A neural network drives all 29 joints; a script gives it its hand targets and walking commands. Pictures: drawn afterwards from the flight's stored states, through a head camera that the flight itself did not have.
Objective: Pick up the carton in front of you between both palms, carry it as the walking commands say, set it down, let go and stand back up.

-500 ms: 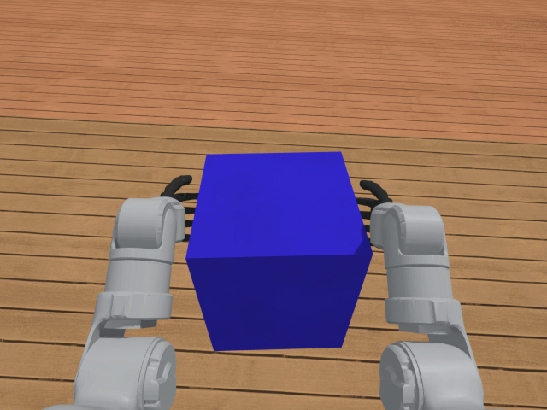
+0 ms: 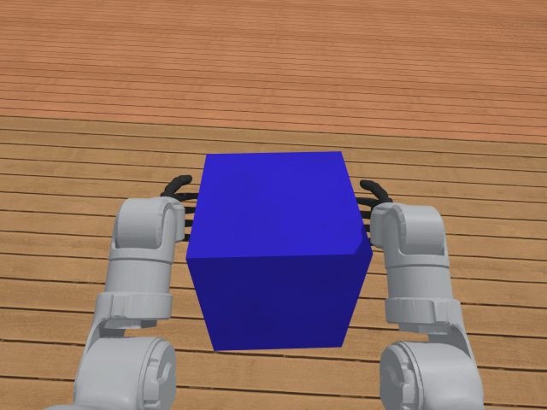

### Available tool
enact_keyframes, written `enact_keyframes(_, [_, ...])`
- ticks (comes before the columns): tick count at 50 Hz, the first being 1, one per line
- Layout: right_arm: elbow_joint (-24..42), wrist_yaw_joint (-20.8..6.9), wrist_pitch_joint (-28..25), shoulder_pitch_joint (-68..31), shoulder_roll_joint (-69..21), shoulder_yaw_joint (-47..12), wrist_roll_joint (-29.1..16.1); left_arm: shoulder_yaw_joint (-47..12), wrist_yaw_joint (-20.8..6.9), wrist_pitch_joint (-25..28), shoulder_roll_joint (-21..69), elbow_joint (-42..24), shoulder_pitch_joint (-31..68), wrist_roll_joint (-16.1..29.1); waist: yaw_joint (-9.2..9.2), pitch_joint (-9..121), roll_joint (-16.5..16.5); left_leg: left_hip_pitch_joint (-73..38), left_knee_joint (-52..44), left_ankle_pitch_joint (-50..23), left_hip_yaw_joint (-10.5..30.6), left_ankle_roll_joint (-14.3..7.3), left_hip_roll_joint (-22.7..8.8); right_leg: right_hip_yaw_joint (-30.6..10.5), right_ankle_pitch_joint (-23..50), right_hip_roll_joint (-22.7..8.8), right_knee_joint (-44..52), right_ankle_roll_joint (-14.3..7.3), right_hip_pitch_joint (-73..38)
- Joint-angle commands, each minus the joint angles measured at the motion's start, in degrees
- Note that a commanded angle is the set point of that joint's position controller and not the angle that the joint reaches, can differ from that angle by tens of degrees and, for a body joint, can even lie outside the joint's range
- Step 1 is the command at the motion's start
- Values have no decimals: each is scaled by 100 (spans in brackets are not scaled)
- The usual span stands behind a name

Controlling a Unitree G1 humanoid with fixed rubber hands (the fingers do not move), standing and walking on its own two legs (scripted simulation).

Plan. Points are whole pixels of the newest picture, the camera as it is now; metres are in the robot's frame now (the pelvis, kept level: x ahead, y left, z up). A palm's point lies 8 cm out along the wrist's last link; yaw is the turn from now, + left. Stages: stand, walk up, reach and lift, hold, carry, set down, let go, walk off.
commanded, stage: carry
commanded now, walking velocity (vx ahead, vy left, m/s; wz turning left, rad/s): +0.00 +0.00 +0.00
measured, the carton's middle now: (276, 253) +0.35 +0.00 +0.05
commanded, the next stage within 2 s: none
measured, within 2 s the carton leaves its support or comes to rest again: neither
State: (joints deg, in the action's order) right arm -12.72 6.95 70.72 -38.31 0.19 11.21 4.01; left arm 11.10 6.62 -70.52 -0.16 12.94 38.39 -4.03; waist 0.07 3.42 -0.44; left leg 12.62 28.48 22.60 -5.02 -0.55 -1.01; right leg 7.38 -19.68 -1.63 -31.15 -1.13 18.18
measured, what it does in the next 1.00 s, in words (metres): walks ahead: left foot, then right foot 0.04 m higher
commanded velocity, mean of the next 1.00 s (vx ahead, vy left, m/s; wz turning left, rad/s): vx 0.44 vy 0.00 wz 0.00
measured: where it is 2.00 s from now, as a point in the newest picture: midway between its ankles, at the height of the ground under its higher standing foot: (274, 229)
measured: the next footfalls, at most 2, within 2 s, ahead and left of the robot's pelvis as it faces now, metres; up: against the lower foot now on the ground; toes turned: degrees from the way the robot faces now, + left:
left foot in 0.62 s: +0.20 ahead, +0.09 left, +0.02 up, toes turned +6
right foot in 0.98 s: +0.53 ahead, -0.09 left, +0.06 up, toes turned -7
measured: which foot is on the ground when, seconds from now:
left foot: down 0.00-0.42, up 0.44-0.60, down 0.62-1.00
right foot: down 0.00-0.64, up 0.66-0.96, down 0.98-1.00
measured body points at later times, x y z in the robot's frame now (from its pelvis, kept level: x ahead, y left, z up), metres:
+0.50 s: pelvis +0.07 -0.01 +0.00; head +0.05 -0.01 +0.45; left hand +0.44 +0.14 +0.17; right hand +0.44 -0.16 +0.17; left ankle +0.02 +0.08 -0.71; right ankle +0.04 -0.10 -0.73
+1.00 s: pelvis +0.35 -0.01 +0.01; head +0.39 -0.01 +0.46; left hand +0.75 +0.12 +0.17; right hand +0.74 -0.18 +0.17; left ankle +0.17 +0.08 -0.69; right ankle +0.49 -0.08 -0.68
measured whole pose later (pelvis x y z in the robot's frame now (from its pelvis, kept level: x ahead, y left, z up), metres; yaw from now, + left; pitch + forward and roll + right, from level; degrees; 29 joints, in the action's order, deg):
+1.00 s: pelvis +0.35 -0.01 +0.01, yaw +0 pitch +3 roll -2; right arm -5.4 8.7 76.4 -49.1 2.0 16.3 1.6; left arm 16.2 7.3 -76.5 0.5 6.7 51.3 -6.0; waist -1.9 -0.8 -2.0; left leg 4.0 39.0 31.5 -6.2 -1.2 -4.1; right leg 11.3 -15.7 1.4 -42.3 -5.7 36.8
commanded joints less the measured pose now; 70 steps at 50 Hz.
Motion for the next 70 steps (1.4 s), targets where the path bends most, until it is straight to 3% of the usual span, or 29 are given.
enact_keyframes(1, [712, -1403, -191, -4233, -6433, -3131, -2499, -3165, -1367, 171, 6482, -697, 4164, 2512, -10, 2105, 5, -446, -348, -1315, 530, -153, -646, -644, 1219, -624, 296, -185, -962])
enact_keyframes(7, [713, -1404, -191, -4232, -6434, -3133, -2500, -3167, -1367, 171, 6483, -699, 4164, 2512, -10, 2105, 5, -449, -345, -1323, 525, -150, -647, -640, 1225, -624, 292, -183, -963])
enact_keyframes(11, [1034, -1366, -162, -4622, -6387, -3230, -2607, -3273, -1341, 148, 6480, -1025, 4580, 2638, -56, 1704, -240, -238, -938, 1635, 898, -324, -754, -527, -1514, -400, 404, -177, -399])
enact_keyframes(14, [1341, -1276, -54, -4972, -6149, -3270, -2721, -3308, -1262, 36, 6296, -1260, 4985, 2716, -154, 1492, -604, -416, -1346, 2233, 1495, -531, -1137, -147, -1104, -147, -207, -119, 46])
enact_keyframes(17, [1432, -1151, 132, -5002, -5842, -3233, -2763, -3164, -1185, -183, 5983, -1211, 4918, 2704, -111, 1716, -491, -434, -959, 2009, 1338, -624, -1143, -182, -742, -199, -111, -221, -285])
enact_keyframes(19, [1307, -1116, 288, -4980, -5704, -3119, -2696, -2986, -1157, -332, 5748, -963, 4701, 2609, 29, 1746, 295, 181, -26, 1386, 579, -356, -630, -1060, -1293, -684, 576, -472, -978])
enact_keyframes(21, [1007, -1141, 437, -4994, -5698, -2978, -2662, -2793, -1130, -429, 5544, -628, 4498, 2500, 194, 1612, 1414, 1496, 1190, 556, -219, -47, -65, -2581, -860, -1508, 1237, -1060, -2072])
enact_keyframes(23, [623, -1179, 486, -5019, -5705, -2838, -2616, -2677, -1125, -473, 5565, -553, 4575, 2426, 435, 1481, 1243, 2776, 1601, 1229, -205, -98, 101, -3090, 386, -1905, 1291, -1451, -2977])
enact_keyframes(28, [492, -1192, 471, -5269, -5982, -2561, -2577, -2892, -1142, -456, 6053, -1328, 5874, 2834, 334, 1799, 870, 2027, 1110, 788, -223, -281, 164, -2014, 146, -1599, 1330, -996, -2672])
enact_keyframes(31, [345, -1088, 484, -4827, -5875, -2349, -2356, -2931, -1173, -516, 6229, -1165, 5839, 2949, -406, 2219, 303, -1886, 59, -270, -613, -395, 400, -364, 169, -828, 18, -436, -75])
enact_keyframes(32, [241, -1070, 474, -4633, -5761, -2257, -2253, -2870, -1204, -550, 6176, -1002, 5797, 2923, -675, 2466, -938, -2785, -675, 1239, 1410, -774, -780, 160, -32, -396, -1667, -95, 964])
enact_keyframes(33, [226, -1048, 445, -4754, -5623, -2215, -2145, -2790, -1248, -597, 6223, -837, 5824, 2853, -702, 2287, -2151, -3087, -1534, 1197, 4143, -1519, -1853, -148, -1492, 347, -2636, 79, 2364])
enact_keyframes(34, [403, -1056, 471, -5025, -5631, -2282, -2170, -2718, -1259, -593, 6297, -619, 5790, 2742, -628, 1885, -1349, -3136, -1297, 352, 4322, -1849, -2152, -655, -1770, 192, -3625, -47, 3127])
enact_keyframes(37, [1191, -1164, 435, -5856, -6235, -2868, -2779, -2535, -1191, -533, 6194, -443, 5295, 2481, -517, 1979, -8, -3247, -644, -1657, 2685, -1363, -1702, -699, -1336, -174, -4416, -248, 3710])
enact_keyframes(41, [1911, -1225, 440, -6374, -6344, -3099, -3183, -2468, -979, -521, 5873, -893, 5210, 2196, -462, 1928, -413, -2819, -893, -1992, 1741, -1133, -1335, -325, -723, -127, -4015, -166, 3580])
enact_keyframes(45, [1645, -1308, 550, -5978, -6178, -3040, -3147, -2441, -839, -596, 5527, -848, 4845, 1860, -407, 1652, -628, -2004, -893, -3383, 734, -971, -970, 255, -139, 117, -1815, -180, 2418])
enact_keyframes(47, [1351, -1370, 574, -5753, -6166, -2990, -3059, -2476, -841, -600, 5486, -755, 4695, 1792, -44, 1995, -997, -1322, -64, -6029, 126, -758, -996, 963, 22, 781, -1162, -307, 399])
enact_keyframes(48, [1228, -1394, 570, -5665, -6160, -2966, -3002, -2503, -868, -574, 5514, -725, 4660, 1786, 354, 2475, -918, -997, 990, -6774, -283, -541, -991, 1198, 416, 982, -698, -419, -943])
enact_keyframes(49, [1174, -1407, 546, -5595, -6156, -2967, -2901, -2565, -914, -542, 5615, -755, 4711, 1862, 718, 3125, -503, -273, 2295, -5564, -392, -334, -806, 821, 505, 733, -414, -493, -2500])
enact_keyframes(50, [1148, -1440, 527, -5630, -6229, -2953, -2845, -2654, -973, -499, 5761, -797, 4806, 1948, 817, 3497, 481, 1327, 3872, -2379, -74, -140, -219, -1998, -1265, -719, 226, -985, -3702])
enact_keyframes(51, [1173, -1461, 533, -5682, -6198, -2922, -2731, -2800, -1025, -442, 5904, -801, 4895, 2080, 674, 3738, 1748, 2484, 5509, 549, 524, -13, 747, -5014, 213, -1721, 1268, -1798, -4066])
enact_keyframes(52, [1174, -1421, 522, -5807, -6217, -2917, -2646, -2974, -1087, -454, 6071, -1078, 5174, 2321, 570, 3399, 1029, 2986, 6265, 427, 1067, -226, 375, -4508, 1050, -1756, 903, -1878, -4044])
enact_keyframes(54, [1331, -1294, 462, -5502, -6066, -2773, -2380, -3327, -1187, -380, 6508, -1715, 5760, 2805, 469, 2911, 32, 3297, 6023, 241, 814, -330, 16, -3193, 2368, -1458, 401, -1477, -3266])
enact_keyframes(56, [1441, -1146, 398, -5232, -5905, -2650, -2149, -3522, -1255, -358, 6715, -2168, 6105, 3170, 391, 2901, 200, 3169, 5326, -77, 776, -367, -110, -2613, 1909, -1251, 542, -1170, -2917])
enact_keyframes(58, [1526, -1032, 351, -4992, -5714, -2609, -1911, -3596, -1300, -342, 6702, -2343, 6136, 3318, 415, 2868, 346, 3245, 4850, 17, 588, -317, -84, -2450, 1923, -1281, 735, -1228, -2920])
enact_keyframes(62, [1632, -908, 326, -4798, -5344, -2697, -1606, -3594, -1358, -376, 6430, -2329, 5980, 3317, 524, 2624, 443, 3621, 3461, -58, 213, -212, -145, -1954, 2419, -1304, 923, -1376, -3105])
enact_keyframes(67, [1347, -869, 447, -4615, -5194, -2909, -1555, -3380, -1440, -511, 6038, -1635, 5370, 2993, 492, 2162, 844, 2487, 1269, -914, -540, -245, 255, -915, 3877, -907, 836, -999, -2767])
enact_keyframes(69, [1131, -919, 506, -4675, -5270, -2951, -1684, -3242, -1465, -562, 5946, -1254, 5177, 2860, 187, 2302, 1049, 1191, 691, -860, -921, -407, 649, -421, 5773, -871, 84, -735, -2445])
enact_keyframes(70, [963, -961, 521, -4619, -5347, -2945, -1778, -3166, -1475, -579, 5917, -1098, 5169, 2807, -186, 2703, 968, -116, 215, -1148, -991, -528, 717, -61, 5829, -793, -804, -474, -2031])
